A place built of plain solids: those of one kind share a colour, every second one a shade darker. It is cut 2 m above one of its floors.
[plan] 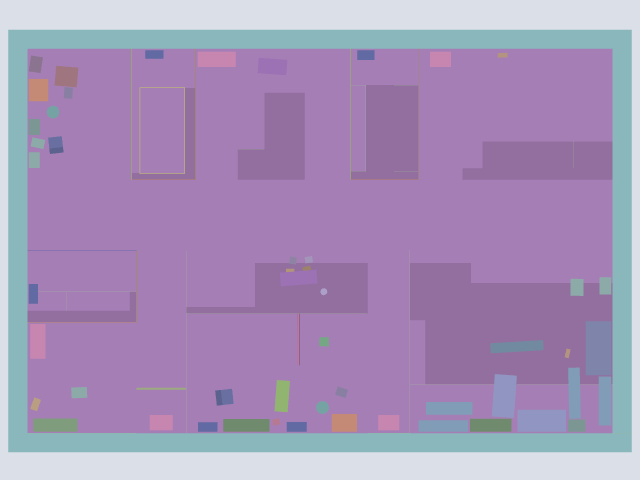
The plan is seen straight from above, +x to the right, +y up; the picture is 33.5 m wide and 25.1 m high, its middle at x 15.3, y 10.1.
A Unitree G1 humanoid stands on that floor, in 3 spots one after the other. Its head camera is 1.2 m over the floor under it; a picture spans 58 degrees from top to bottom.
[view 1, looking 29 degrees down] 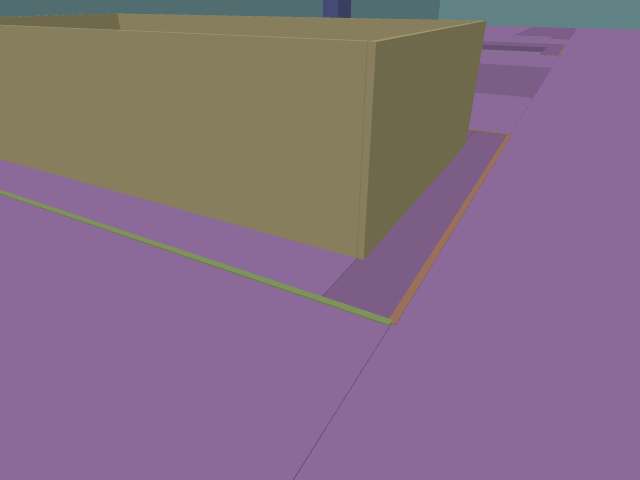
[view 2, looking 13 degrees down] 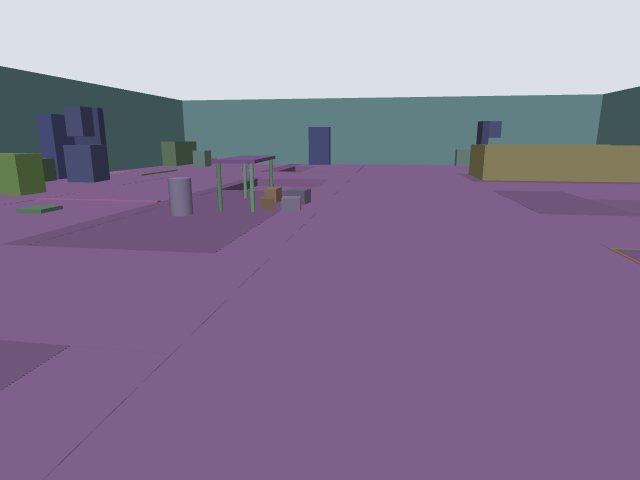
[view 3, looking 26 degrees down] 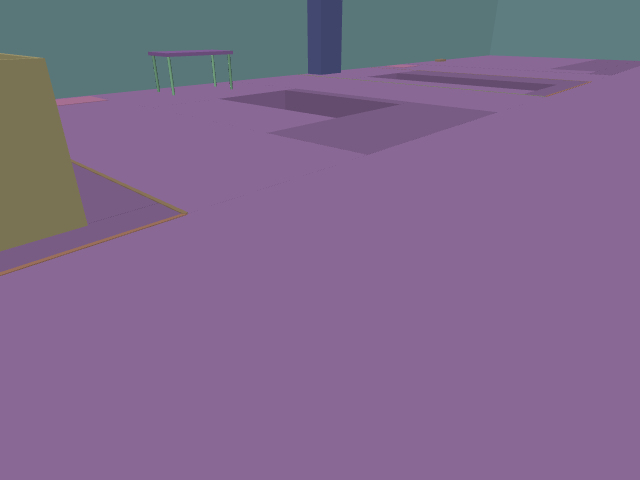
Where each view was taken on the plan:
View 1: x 4.05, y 12.82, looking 29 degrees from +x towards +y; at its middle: rail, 2.37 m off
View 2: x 22.12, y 10.75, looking -171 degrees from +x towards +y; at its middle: floor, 5.33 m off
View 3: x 7.30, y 10.60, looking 42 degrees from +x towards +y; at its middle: floor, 2.74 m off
